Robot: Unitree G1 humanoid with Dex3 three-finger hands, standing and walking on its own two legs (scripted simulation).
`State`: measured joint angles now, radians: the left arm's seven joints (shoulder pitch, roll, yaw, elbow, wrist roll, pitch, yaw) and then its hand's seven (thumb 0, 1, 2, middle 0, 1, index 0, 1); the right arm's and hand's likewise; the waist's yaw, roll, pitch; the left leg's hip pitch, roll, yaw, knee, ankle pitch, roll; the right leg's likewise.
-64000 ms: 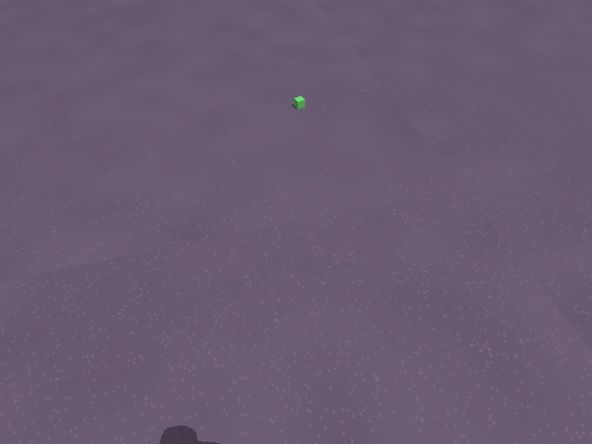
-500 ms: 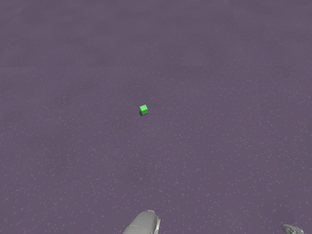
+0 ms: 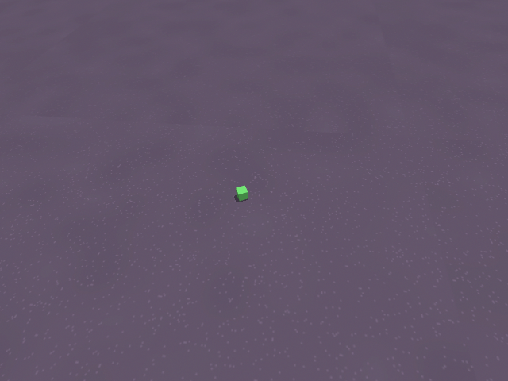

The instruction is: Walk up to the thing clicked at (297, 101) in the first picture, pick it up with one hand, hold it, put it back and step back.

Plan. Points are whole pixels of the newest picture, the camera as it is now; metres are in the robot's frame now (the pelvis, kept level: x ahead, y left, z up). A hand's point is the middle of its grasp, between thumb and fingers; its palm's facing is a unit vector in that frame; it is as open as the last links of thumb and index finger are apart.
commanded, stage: step back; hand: left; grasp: from above
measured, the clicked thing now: (242, 193) +1.12 +0.19 -0.74
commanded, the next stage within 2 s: stand in 0.54 s
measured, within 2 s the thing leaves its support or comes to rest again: neither
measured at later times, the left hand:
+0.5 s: hand out of the picture +0.14 +0.29 -0.14, palm faces +0.02 -0.94 -0.35, open 7.4 cm
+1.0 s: hand out of the picture +0.12 +0.28 -0.14, palm faces -0.05 -0.94 -0.33, open 7.4 cm
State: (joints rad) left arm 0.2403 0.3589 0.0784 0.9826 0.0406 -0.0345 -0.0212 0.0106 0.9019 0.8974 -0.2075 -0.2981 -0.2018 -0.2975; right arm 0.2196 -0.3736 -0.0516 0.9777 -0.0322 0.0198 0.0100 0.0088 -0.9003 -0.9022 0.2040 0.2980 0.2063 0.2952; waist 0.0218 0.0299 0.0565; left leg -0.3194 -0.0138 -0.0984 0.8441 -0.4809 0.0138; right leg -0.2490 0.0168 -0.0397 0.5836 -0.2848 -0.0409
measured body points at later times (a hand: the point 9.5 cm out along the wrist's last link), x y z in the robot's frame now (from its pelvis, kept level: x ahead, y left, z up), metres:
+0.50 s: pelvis +0.04 +0.03 +0.01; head +0.06 +0.04 +0.46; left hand +0.14 +0.34 -0.12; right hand +0.17 -0.25 -0.11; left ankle +0.07 +0.15 -0.73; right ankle +0.02 -0.10 -0.73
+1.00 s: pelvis +0.04 +0.03 +0.02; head +0.05 +0.03 +0.47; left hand +0.12 +0.33 -0.12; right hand +0.11 -0.27 -0.11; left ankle +0.07 +0.15 -0.73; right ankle +0.02 -0.10 -0.73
